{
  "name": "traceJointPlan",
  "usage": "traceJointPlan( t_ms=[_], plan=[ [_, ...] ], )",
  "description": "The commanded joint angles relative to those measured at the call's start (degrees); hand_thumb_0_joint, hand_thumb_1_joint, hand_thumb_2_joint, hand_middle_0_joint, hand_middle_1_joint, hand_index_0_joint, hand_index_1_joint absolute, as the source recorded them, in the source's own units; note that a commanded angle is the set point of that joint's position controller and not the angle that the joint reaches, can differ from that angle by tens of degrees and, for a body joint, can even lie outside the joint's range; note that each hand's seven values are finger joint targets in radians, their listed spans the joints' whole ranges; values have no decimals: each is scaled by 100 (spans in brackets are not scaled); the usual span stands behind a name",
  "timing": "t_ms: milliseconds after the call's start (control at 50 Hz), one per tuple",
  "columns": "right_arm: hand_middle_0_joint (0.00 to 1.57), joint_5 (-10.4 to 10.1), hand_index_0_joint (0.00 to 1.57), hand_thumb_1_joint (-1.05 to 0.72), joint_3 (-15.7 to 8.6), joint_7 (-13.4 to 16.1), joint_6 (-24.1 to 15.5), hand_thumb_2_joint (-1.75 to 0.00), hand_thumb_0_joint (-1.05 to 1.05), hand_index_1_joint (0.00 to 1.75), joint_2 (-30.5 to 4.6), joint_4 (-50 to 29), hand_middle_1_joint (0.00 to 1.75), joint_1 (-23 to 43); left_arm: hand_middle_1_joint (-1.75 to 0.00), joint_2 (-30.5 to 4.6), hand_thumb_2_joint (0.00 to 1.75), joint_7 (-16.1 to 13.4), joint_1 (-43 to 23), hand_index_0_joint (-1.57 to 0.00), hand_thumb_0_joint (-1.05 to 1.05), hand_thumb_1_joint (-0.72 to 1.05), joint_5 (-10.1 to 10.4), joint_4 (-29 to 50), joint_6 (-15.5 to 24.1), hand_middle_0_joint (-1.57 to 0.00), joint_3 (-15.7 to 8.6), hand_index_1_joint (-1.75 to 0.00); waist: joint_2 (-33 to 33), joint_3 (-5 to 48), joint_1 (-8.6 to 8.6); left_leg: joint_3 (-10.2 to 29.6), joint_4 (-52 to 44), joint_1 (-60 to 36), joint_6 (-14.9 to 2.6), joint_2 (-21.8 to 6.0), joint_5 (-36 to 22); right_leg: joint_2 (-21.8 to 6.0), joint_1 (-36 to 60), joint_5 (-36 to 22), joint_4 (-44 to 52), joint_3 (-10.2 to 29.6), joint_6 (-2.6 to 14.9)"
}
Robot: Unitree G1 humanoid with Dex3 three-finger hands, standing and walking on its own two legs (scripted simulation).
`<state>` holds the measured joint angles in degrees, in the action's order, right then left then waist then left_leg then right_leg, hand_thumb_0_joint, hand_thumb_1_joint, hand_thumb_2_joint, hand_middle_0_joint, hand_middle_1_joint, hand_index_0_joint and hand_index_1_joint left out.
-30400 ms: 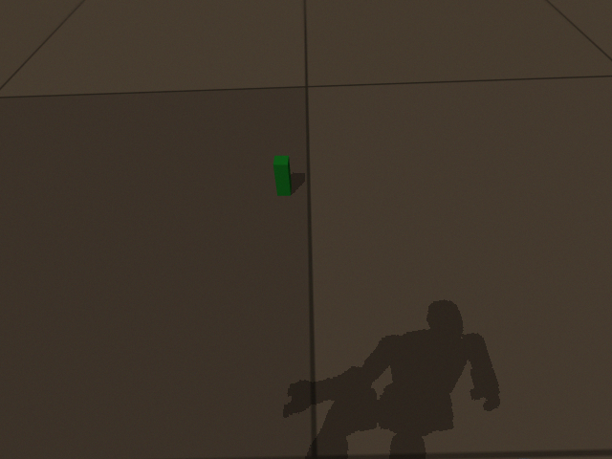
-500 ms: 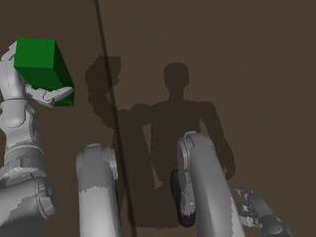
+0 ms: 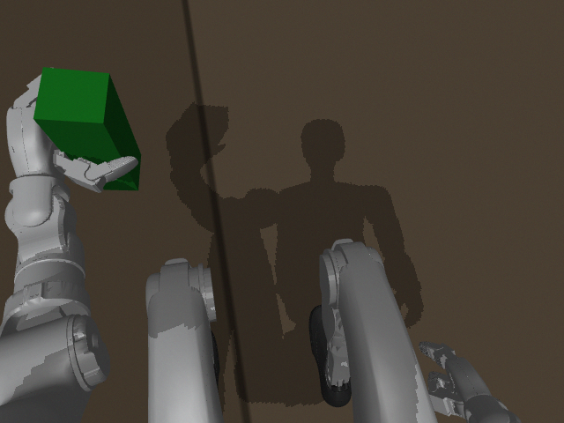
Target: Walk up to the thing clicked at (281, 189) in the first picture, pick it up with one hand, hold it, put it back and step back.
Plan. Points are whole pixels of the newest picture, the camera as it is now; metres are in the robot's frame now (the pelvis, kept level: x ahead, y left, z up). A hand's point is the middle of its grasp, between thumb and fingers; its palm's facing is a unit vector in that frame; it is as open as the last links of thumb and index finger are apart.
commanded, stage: lift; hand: left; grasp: from the side
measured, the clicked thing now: (100, 141) +0.48 +0.23 -0.04
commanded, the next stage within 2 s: hold in 2.00 s
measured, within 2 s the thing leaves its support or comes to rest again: neither
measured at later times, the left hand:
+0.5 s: hand (43, 109) +0.44 +0.23 +0.10, palm faces +0.09 -1.00 -0.05, open 10.6 cm
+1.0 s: hand out of the picture +0.40 +0.22 +0.27, palm faces +0.11 -0.99 -0.03, open 10.6 cm
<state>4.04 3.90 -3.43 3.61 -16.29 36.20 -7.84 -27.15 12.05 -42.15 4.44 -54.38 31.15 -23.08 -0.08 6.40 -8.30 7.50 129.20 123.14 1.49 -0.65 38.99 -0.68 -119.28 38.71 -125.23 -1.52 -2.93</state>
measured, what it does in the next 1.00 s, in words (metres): rises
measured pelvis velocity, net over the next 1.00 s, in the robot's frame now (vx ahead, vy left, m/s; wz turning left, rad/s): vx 0.04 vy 0.00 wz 0.07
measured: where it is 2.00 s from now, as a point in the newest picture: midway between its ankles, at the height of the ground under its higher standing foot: (270, 384)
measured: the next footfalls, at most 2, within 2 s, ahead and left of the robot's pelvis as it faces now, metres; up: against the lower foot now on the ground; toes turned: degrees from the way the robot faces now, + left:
none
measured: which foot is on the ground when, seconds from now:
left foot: down 0.00-1.00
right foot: down 0.00-1.00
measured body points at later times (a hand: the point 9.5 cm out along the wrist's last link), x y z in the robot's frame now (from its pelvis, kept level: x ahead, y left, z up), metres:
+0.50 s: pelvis +0.01 +0.00 +0.09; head +0.19 +0.04 +0.50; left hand +0.43 +0.28 +0.10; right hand +0.17 -0.26 -0.03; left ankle +0.08 +0.13 -0.35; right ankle +0.10 -0.14 -0.35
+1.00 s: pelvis +0.04 +0.00 +0.23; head +0.16 +0.03 +0.67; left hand +0.39 +0.27 +0.28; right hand +0.23 -0.24 +0.13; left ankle +0.08 +0.13 -0.35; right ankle +0.10 -0.14 -0.35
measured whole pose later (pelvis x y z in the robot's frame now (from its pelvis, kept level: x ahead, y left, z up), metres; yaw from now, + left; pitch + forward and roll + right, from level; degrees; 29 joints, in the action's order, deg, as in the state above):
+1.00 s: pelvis +0.04 +0.00 +0.23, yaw +4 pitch +23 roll -4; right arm -2.8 -0.2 2.5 -1.3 -13.8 33.2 -9.5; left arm -15.9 7.4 -12.6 10.7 -18.0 12.9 -11.4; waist -1.4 9.5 -2.1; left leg 4.0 84.9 73.4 1.0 -2.5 34.5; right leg -1.3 -70.5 33.6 -81.3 -2.1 -2.1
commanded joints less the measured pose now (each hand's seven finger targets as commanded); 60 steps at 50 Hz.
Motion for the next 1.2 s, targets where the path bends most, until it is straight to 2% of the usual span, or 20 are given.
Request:
traceJointPlan(
  t_ms=[0, 80, 140, 180, 240, 320, 360, 440, 520, 560, 600, 680, 780, 860, 880, 940, 1000, 1080, 1140, 1180],
  plan=[
    [20, -62, 20, -95, -547, 128, -126, -91, 0, 30, -1218, -300, 30, -775, -150, -1195, 122, 107, -1884, -137, 0, -11, 199, 1478, 346, -134, -154, -149, -1178, 4058, 15, -451, -1799, -3020, -243, 28, -735, 120, 1998, -925, 1401, -405, 518],
    [20, -152, 20, -94, -605, 170, -128, -91, 0, 30, -1208, -421, 30, -770, -147, -1054, 118, 183, -1310, -134, 0, -13, 291, 1424, 155, -131, -161, -146, -1047, 4183, 101, -460, -1942, -3183, -263, 30, -930, 107, 2195, -1060, 1557, -365, 516],
    [20, -203, 20, -93, -627, 210, -137, -90, 0, 30, -1141, -402, 30, -795, -147, -1099, 120, 129, -1571, -134, 0, -8, 365, 1976, 70, -131, -244, -146, -1004, 4146, 186, -471, -2118, -3170, -266, 44, -734, 92, 2337, -924, 1765, -312, 519],
    [20, -246, 20, -93, -655, 232, -161, -90, 0, 30, -1103, -504, 30, -761, -147, -856, 120, 154, -1403, -134, 0, -10, 391, 2063, -4, -130, -37, -146, -821, 3977, 89, -492, -2236, -3084, -303, 38, -522, 100, 2481, -756, 2001, -297, 492],
    [20, -306, 20, -93, -691, 278, -205, -90, 0, 30, -1072, -559, 30, -705, -146, -949, 119, 167, -1150, -133, 0, -11, 443, 2277, -100, -129, -87, -145, -736, 3939, 178, -511, -2414, -3153, -324, 35, -411, 110, 2661, -628, 2249, -240, 485],
    [20, -392, 20, -92, -709, 343, -271, -90, 0, 30, -1027, -623, 30, -635, -146, -681, 120, 151, -834, -133, 0, -8, 572, 2600, -297, -129, 50, -145, -652, 3929, 221, -480, -2683, -3518, -322, 16, -565, 89, 2958, -777, 2543, -195, 476],
    [20, -428, 20, -92, -735, 374, -280, -90, 0, 30, -1007, -674, 30, -624, -147, -803, 120, 75, -644, -133, 0, -7, 551, 2874, -400, -129, -40, -145, -782, 4029, 384, -453, -2886, -3854, -290, 1, -673, 80, 3063, -845, 2648, -179, 498],
    [20, -501, 20, -91, -762, 435, -318, -90, 0, 30, -944, -772, 30, -519, -145, -490, 120, -51, -330, -131, 0, -4, 579, 3384, -618, -127, 169, -143, -760, 3826, 374, -352, -3305, -4291, -273, -39, -513, 72, 3238, -764, 3023, -173, 489],
    [20, -571, 20, -91, -780, 472, -351, -90, 0, 30, -868, -731, 30, -511, -144, -205, 119, -110, 69, -130, 0, -3, 607, 3892, -838, -126, 455, -142, -723, 3624, 391, -301, -3703, -4745, -252, -48, -701, 54, 3562, -930, 3362, -162, 487],
    [20, -590, 20, -91, -788, 507, -348, -90, 0, 30, -814, -749, 30, -516, -144, -382, 120, -200, 213, -130, 0, -4, 608, 4241, -930, -126, 257, -142, -730, 3752, 497, -327, -3845, -5008, -251, -56, -939, 52, 3889, -1109, 3545, -128, 470],
    [20, -607, 20, -91, -798, 521, -373, -90, 0, 30, -824, -784, 30, -458, -144, -131, 120, -250, 485, -129, 0, -6, 628, 4301, -1070, -125, 502, -142, -731, 3682, 440, -271, -4057, -5309, -236, -69, -1125, 48, 4067, -1286, 3686, -138, 470],
    [20, -657, 20, -91, -808, 590, -405, -90, 0, 30, -754, -876, 30, -397, -145, -165, 121, -392, 1052, -130, 0, -6, 697, 4777, -1248, -126, 416, -144, -494, 3670, 552, -338, -4441, -5687, -259, -53, -1330, 67, 4857, -1483, 4219, -107, 424],
    [20, -697, 20, -91, -817, 657, -530, -90, 0, 30, -675, -902, 30, -373, -148, 248, 123, -459, 1421, -132, 0, -8, 749, 4905, -1453, -128, 781, -146, -251, 3178, 367, -387, -4970, -6082, -274, -51, -1359, 86, 5510, -1631, 4880, -74, 382],
    [20, -698, 20, -91, -821, 687, -647, -90, 0, 30, -625, -882, 30, -357, -148, 237, 123, -510, 1690, -134, 0, -7, 673, 4726, -1507, -130, 798, -147, -161, 2592, 418, -413, -5374, -6288, -262, -45, -1366, 94, 5874, -1623, 5318, -54, 378],
    [20, -693, 20, -92, -791, 681, -675, -90, 0, 30, -591, -847, 30, -379, -149, 341, 122, -496, 1525, -135, 0, -9, 724, 4950, -1468, -131, 907, -147, -252, 2535, 423, -394, -5485, -6422, -254, -58, -1363, 87, 5936, -1636, 5384, -57, 383],
    [20, -690, 20, -91, -768, 678, -728, -90, 0, 30, -569, -809, 30, -446, -148, 264, 122, -495, 1608, -134, 0, -8, 744, 4923, -1428, -130, 816, -146, -452, 2578, 512, -385, -5795, -6957, -212, -62, -1599, 90, 6171, -1808, 5592, -74, 399],
    [20, -655, 20, -91, -760, 658, -754, -90, 0, 30, -548, -831, 30, -381, -148, 210, 123, -546, 1722, -134, 0, -7, 603, 4914, -1384, -131, 861, -146, -547, 2374, 625, -388, -6142, -7296, -182, -74, -1666, 87, 6347, -1845, 5827, -96, 412],
    [20, -637, 20, -92, -727, 636, -790, -90, 0, 30, -509, -836, 30, -469, -148, 569, 122, -550, 1712, -135, 0, -6, 700, 4953, -1321, -132, 1089, -147, -571, 2246, 560, -297, -6552, -7752, -134, -105, -1629, 100, 6551, -1797, 6102, -157, 407],
    [20, -626, 20, -92, -737, 643, -841, -90, 0, 30, -539, -820, 30, -453, -149, 347, 124, -556, 1787, -136, 0, -4, 734, 4906, -1257, -133, 859, -148, -545, 2192, 632, -338, -6743, -7926, -137, -101, -1785, 106, 6860, -1954, 6300, -156, 393],
    [20, -604, 20, -92, -731, 644, -828, -90, 0, 30, -514, -822, 30, -496, -147, 506, 123, -537, 1964, -134, 0, -4, 667, 4829, -1237, -131, 1079, -146, -462, 2131, 585, -401, -6834, -8027, -146, -90, -1980, 108, 7086, -2140, 6457, -147, 387]
  ],
)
